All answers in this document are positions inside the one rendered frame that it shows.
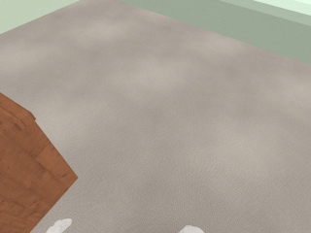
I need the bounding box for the robot left hand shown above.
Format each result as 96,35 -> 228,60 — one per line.
46,218 -> 72,233

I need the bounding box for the table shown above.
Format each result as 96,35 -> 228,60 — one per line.
0,92 -> 78,233

